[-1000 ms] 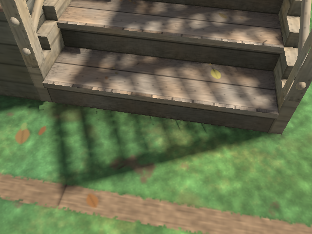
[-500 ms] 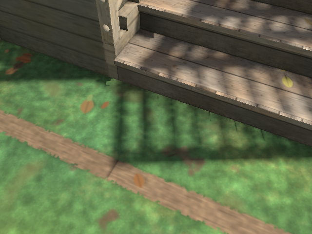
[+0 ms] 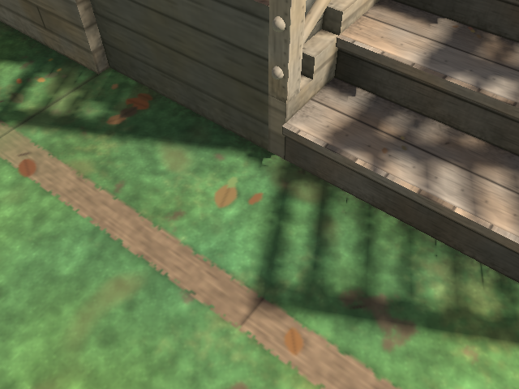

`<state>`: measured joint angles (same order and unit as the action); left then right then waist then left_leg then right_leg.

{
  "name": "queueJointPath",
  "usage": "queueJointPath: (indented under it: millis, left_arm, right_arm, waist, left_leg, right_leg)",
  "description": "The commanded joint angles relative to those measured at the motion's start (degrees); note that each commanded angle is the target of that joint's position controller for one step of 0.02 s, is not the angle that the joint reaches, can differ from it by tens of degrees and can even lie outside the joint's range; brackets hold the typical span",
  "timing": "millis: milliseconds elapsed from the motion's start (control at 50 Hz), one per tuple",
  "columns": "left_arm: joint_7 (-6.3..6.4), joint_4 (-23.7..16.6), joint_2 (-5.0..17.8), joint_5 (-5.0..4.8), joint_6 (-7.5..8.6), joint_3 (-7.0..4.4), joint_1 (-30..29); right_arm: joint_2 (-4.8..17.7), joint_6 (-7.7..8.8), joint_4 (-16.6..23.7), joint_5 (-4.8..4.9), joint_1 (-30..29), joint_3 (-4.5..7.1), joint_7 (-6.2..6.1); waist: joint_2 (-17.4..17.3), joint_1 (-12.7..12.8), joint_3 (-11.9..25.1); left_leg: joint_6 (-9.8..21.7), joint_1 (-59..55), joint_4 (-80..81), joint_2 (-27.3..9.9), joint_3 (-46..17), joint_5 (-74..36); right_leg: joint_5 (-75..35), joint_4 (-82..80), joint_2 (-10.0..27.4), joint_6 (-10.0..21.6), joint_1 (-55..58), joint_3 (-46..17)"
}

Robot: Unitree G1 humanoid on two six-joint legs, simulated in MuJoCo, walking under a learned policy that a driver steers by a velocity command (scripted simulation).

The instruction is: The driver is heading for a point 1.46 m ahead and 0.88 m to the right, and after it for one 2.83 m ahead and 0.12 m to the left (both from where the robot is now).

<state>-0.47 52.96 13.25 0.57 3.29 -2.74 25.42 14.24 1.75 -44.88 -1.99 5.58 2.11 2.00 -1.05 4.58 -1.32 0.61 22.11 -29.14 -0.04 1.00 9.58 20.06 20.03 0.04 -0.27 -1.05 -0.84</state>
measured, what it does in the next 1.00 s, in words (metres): steps on the spot, turning right: left foot, then right foot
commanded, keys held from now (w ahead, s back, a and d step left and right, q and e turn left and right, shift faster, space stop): e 1.00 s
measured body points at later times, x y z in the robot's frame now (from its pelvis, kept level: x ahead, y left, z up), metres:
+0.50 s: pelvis +0.06 +0.01 -0.01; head +0.09 -0.02 +0.44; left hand +0.27 +0.22 -0.11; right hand +0.07 -0.27 -0.14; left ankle +0.08 +0.10 -0.74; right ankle +0.06 -0.09 -0.73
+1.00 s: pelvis +0.08 +0.01 +0.00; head +0.11 +0.00 +0.45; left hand +0.32 +0.19 -0.12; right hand +0.06 -0.29 -0.10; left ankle +0.14 +0.10 -0.74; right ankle +0.05 -0.09 -0.74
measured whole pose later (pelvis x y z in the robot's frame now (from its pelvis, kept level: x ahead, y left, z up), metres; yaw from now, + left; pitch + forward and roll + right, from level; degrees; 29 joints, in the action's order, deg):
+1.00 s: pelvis +0.08 +0.01 +0.00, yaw -34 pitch +1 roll +0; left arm -1.1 41.1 17.4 0.7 -3.2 -4.7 13.2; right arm 15.4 -1.5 -40.2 -0.5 9.3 2.0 -1.9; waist 1.3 1.9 -3.1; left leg 0.0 16.2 -30.9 2.5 -2.7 19.2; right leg 11.6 29.9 -8.0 2.3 -18.5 -10.8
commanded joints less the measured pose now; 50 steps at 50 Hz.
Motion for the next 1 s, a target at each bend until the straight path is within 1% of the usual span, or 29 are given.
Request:
queueJointPath:
  millis: [20, 40, 60, 80, 100, 120, 140, 180, 220, 280, 340, 400, 460, 480, 500, 520, 540, 560, 580, 600, 620, 640, 660, 700, 820, 920, 960, 980, 1000]
  left_arm:
    - [0.30, -5.3, 6.5, -1.40, 0.64, -0.81, -3.7]
    - [1.00, -7.2, 1.1, -2.23, 0.11, 0.43, 0.2]
    - [2.00, -5.2, 7.7, -0.61, -1.57, -1.47, -0.2]
    - [1.79, -4.5, 7.1, -0.38, -2.19, -1.79, -0.6]
    - [1.40, -4.1, 5.7, -0.25, -2.51, -1.61, -1.0]
    - [0.97, -3.9, 5.4, 0.05, -2.99, -1.83, -1.6]
    - [0.47, -3.7, 5.3, 0.59, -3.62, -2.01, -1.1]
    - [-0.13, -4.0, 4.8, 0.57, -4.54, -2.27, -1.1]
    - [-0.47, -5.1, 4.6, 0.71, -5.39, -2.39, -2.9]
    - [-1.12, -7.5, 4.1, 1.16, -6.50, -2.16, -7.7]
    - [-1.96, -9.9, 3.4, 1.16, -6.99, -1.54, -11.7]
    - [-2.22, -12.0, 4.2, 0.89, -7.18, -1.51, -14.2]
    - [-2.17, -13.9, 4.9, 0.48, -6.89, -1.67, -15.4]
    - [-2.09, -14.1, 4.8, 0.54, -6.42, -1.69, -14.5]
    - [-1.77, -13.7, 5.4, 0.82, -5.59, -1.82, -12.8]
    - [-0.96, -13.2, 10.2, 1.65, -4.52, -2.93, -9.8]
    - [-0.52, -14.4, 18.6, 0.82, -4.20, -4.84, -8.6]
    - [-0.16, -12.8, 17.2, -0.20, -4.52, -5.27, -3.7]
    - [0.27, -12.9, 14.6, -0.25, -4.88, -4.33, -6.1]
    - [0.60, -13.6, 12.2, -0.13, -5.35, -3.56, -10.9]
    - [0.88, -14.6, 10.8, -0.46, -5.53, -3.10, -14.6]
    - [0.92, -15.3, 9.6, -0.50, -5.53, -2.72, -16.2]
    - [0.69, -15.4, 9.7, -0.53, -5.37, -2.65, -15.7]
    - [0.31, -15.0, 11.1, -0.45, -4.89, -3.09, -14.0]
    - [0.13, -14.9, 12.7, 0.38, -5.24, -3.80, -11.2]
    - [-0.47, -15.6, 13.4, 0.76, -5.65, -4.27, -12.7]
    - [-0.64, -15.8, 13.2, 0.41, -5.80, -4.32, -14.7]
    - [-0.54, -16.1, 12.8, -0.14, -5.85, -4.18, -16.3]
    - [-0.28, -16.6, 10.8, -0.66, -5.65, -3.63, -16.2]
  right_arm:
    - [10.0, 2.37, 0.1, -1.62, 15.3, 2.49, -2.68]
    - [17.5, 1.59, 0.3, -0.60, 16.7, 4.12, -3.35]
    - [13.7, 1.06, -0.1, 1.22, 17.6, 3.61, -3.08]
    - [9.5, 1.08, 0.7, 1.34, 13.2, 2.24, -3.00]
    - [6.2, 1.06, 1.6, 1.25, 8.8, 1.25, -3.11]
    - [4.6, 1.09, 2.1, 1.17, 6.7, 0.63, -3.45]
    - [4.3, 1.11, 2.1, 1.08, 6.1, 0.49, -3.75]
    - [4.8, 1.36, 2.2, 0.95, 6.2, 0.62, -3.96]
    - [5.1, 1.47, 2.0, 0.96, 6.3, 0.77, -4.24]
    - [5.1, 0.96, 1.5, 0.64, 6.9, 0.88, -4.57]
    - [6.4, 0.45, 1.2, 0.43, 7.2, 1.33, -4.33]
    - [8.3, -0.30, 1.2, 0.24, 7.8, 2.10, -3.69]
    - [9.9, -1.12, 1.1, 0.48, 8.1, 2.87, -3.21]
    - [10.3, -1.48, 1.0, 0.79, 7.7, 3.09, -3.17]
    - [10.2, -1.92, 0.4, 0.74, 9.1, 3.27, -3.10]
    - [7.9, -2.37, 0.6, 0.48, 11.6, 2.84, -2.81]
    - [3.6, -2.85, 5.1, 0.77, 9.3, 1.51, -2.84]
    - [6.4, -3.80, 5.0, 0.21, 5.6, 1.85, -3.28]
    - [6.2, -4.03, 4.9, 0.89, 5.4, 1.96, -3.11]
    - [6.1, -3.65, 4.3, 1.42, 5.7, 2.00, -2.99]
    - [7.0, -3.37, 4.1, 0.87, 5.9, 2.29, -2.97]
    - [7.6, -3.42, 3.4, 0.04, 7.3, 2.49, -2.84]
    - [7.5, -3.64, 3.2, -0.11, 8.2, 2.55, -2.69]
    - [6.5, -4.05, 3.6, 0.44, 8.1, 2.33, -2.56]
    - [6.0, -4.41, 6.1, 0.72, 3.8, 1.84, -3.07]
    - [6.2, -3.41, 7.5, 1.57, 4.3, 1.49, -3.60]
    - [6.0, -2.84, 7.3, 1.86, 7.1, 1.32, -3.95]
    - [5.8, -2.40, 6.8, 1.67, 9.6, 1.27, -4.34]
    - [8.5, -1.90, 6.7, 1.05, 11.0, 1.86, -4.94]
  waist:
    - [-1.0, -10.1, 10.3]
    - [-15.5, -8.6, 15.4]
    - [-7.5, -9.3, 14.2]
    - [-5.1, -6.8, 8.4]
    - [-4.3, -5.1, 5.1]
    - [-5.6, -4.0, 3.6]
    - [-6.9, -3.4, 3.3]
    - [-6.3, -2.6, 4.4]
    - [-6.1, -2.3, 3.7]
    - [-6.5, -3.1, 2.0]
    - [-6.3, -4.0, 2.0]
    - [-6.4, -4.8, 2.6]
    - [-6.3, -5.3, 2.7]
    - [-5.1, -4.3, 2.9]
    - [-2.1, -3.4, 3.7]
    - [9.3, -3.0, 5.3]
    - [21.4, -2.9, 3.9]
    - [11.7, 0.9, 6.4]
    - [9.4, -1.2, 4.4]
    - [7.3, -3.4, 1.9]
    - [7.7, -4.8, 1.5]
    - [8.0, -5.3, 2.6]
    - [6.8, -5.5, 4.2]
    - [5.2, -5.1, 5.1]
    - [7.6, -2.7, 3.3]
    - [8.5, -3.0, 4.3]
    - [8.6, -4.8, 4.6]
    - [7.9, -6.8, 4.5]
    - [3.8, -7.0, 4.7]
  left_leg:
    - [3.7, -29.6, 7.6, -11.5, -10.7, -9.7]
    - [10.4, -36.7, 8.5, -26.8, -26.2, -27.0]
    - [12.4, -30.5, 7.4, -25.8, -25.1, -31.1]
    - [11.3, -25.5, 7.9, -22.6, -18.0, -32.1]
    - [9.7, -21.1, 9.6, -19.5, -12.6, -32.0]
    - [8.3, -18.5, 11.1, -17.2, -8.7, -31.3]
    - [8.1, -16.3, 11.6, -15.7, -5.7, -33.2]
    - [9.1, -14.6, 11.9, -15.6, -2.3, -35.8]
    - [10.2, -13.7, 12.9, -16.2, -0.5, -32.2]
    - [11.1, -13.3, 14.0, -16.8, 1.1, -23.9]
    - [11.3, -12.5, 13.1, -17.2, 3.1, -19.0]
    - [11.0, -12.4, 10.8, -18.4, 3.7, -16.5]
    - [9.7, -13.6, 7.2, -19.8, 3.5, -14.2]
    - [8.0, -12.9, 4.1, -19.2, 4.8, -12.5]
    - [5.1, -10.9, -0.9, -17.5, 6.8, -8.2]
    - [1.2, -4.4, -14.0, -12.5, 11.1, 2.0]
    - [-2.9, 12.1, -25.3, -0.8, 10.6, 28.7]
    - [-3.1, 13.1, -34.1, -1.3, 1.4, 29.3]
    - [-2.9, 13.7, -36.4, -2.0, -0.8, 24.8]
    - [-2.6, 13.0, -34.4, -3.0, -2.1, 19.2]
    - [-2.5, 12.4, -32.4, -3.1, -2.3, 15.5]
    - [-2.6, 10.6, -33.0, -2.3, -1.6, 13.3]
    - [-2.8, 9.6, -33.5, -1.5, -1.6, 12.6]
    - [-3.2, 9.2, -31.3, -1.1, -2.0, 12.3]
    - [-3.2, 7.9, -20.8, 0.1, -3.2, 13.1]
    - [-1.7, 0.4, -12.4, 2.6, -3.3, 14.5]
    - [-0.7, -5.7, -4.1, 3.6, -3.2, 12.2]
    - [-0.2, -11.1, 4.5, 3.4, -3.1, 7.3]
    - [1.0, -16.6, 11.9, -2.4, -8.2, 6.8]
  right_leg:
    - [-21.2, 19.9, 4.7, 4.2, -16.1, -4.0]
    - [12.9, 34.5, -3.4, 2.6, -28.3, 2.8]
    - [16.4, 42.6, -1.6, 3.4, -27.8, -1.5]
    - [13.4, 45.2, -0.1, 3.8, -28.8, -2.5]
    - [9.4, 44.6, 1.5, 3.3, -28.6, -2.1]
    - [6.1, 43.4, 2.4, 2.7, -27.9, -1.7]
    - [3.9, 44.3, 2.1, 1.9, -26.5, -0.6]
    - [1.5, 46.0, 1.1, 0.8, -25.5, 0.2]
    - [-0.2, 45.1, 1.2, 0.0, -26.9, 0.6]
    - [-2.3, 39.1, 2.3, -0.7, -29.1, 1.3]
    - [-2.8, 31.3, 2.7, -0.2, -26.0, 2.8]
    - [-0.2, 25.8, 1.9, 1.0, -22.4, 4.9]
    - [2.1, 19.3, 1.1, 2.5, -19.4, 6.1]
    - [-0.5, 13.9, 0.5, 3.2, -16.2, 6.6]
    - [-6.6, 6.9, -0.1, 3.9, -11.3, 5.2]
    - [-14.1, -1.3, 7.8, 5.8, -4.6, -7.2]
    - [-35.9, -2.7, 23.0, 15.4, -0.5, -29.6]
    - [-37.7, -1.3, 22.8, 20.1, 0.1, -26.6]
    - [-34.8, -1.0, 19.5, 19.4, -2.2, -21.8]
    - [-29.9, -2.0, 15.3, 16.6, -5.2, -17.6]
    - [-28.1, -2.3, 12.3, 14.4, -5.8, -15.3]
    - [-31.4, -1.8, 10.6, 13.9, -6.1, -13.6]
    - [-33.6, -1.2, 10.2, 13.9, -5.8, -13.2]
    - [-32.9, -1.0, 10.0, 14.0, -5.3, -14.1]
    - [-19.0, -1.4, 9.5, 14.7, -7.1, -20.5]
    - [-23.5, 1.3, 8.5, 13.5, -10.0, -25.5]
    - [-24.8, 2.8, 7.1, 11.4, -11.8, -27.1]
    - [-21.8, 4.4, 5.1, 9.0, -14.4, -26.7]
    - [-13.2, 8.4, 1.7, 5.6, -19.3, -24.1]
Velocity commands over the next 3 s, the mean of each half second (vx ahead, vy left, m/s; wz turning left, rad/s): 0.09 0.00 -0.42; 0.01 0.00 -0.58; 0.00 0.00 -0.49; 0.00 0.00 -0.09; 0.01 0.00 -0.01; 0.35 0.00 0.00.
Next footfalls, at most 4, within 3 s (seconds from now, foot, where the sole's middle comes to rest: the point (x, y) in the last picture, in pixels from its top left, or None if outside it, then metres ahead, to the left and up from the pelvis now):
0.02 left None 0.12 0.11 -0.77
0.52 right None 0.09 -0.10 -0.77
1.00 left None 0.17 0.07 -0.77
1.44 right None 0.01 -0.07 -0.77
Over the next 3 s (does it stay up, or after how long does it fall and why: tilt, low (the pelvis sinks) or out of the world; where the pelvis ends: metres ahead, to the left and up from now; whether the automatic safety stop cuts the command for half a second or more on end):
stays up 0.14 -0.12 0.00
